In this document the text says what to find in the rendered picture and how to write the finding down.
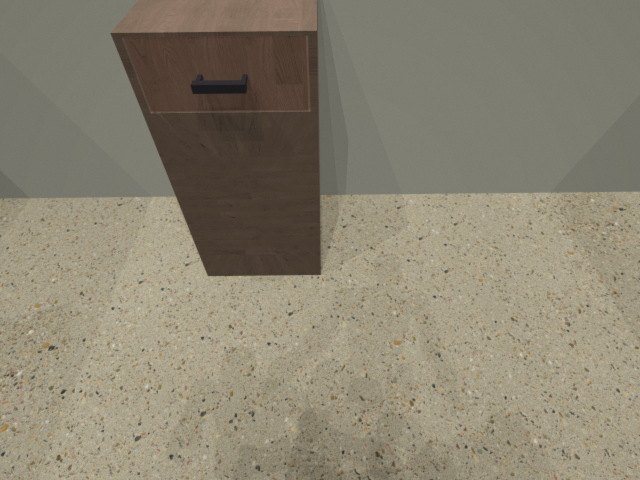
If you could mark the drawer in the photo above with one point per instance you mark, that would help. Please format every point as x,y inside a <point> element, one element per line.
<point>277,68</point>

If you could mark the cabinet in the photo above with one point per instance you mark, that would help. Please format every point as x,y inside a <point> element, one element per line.
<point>247,182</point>

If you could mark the handle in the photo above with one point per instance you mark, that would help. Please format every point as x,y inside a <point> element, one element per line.
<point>219,86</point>

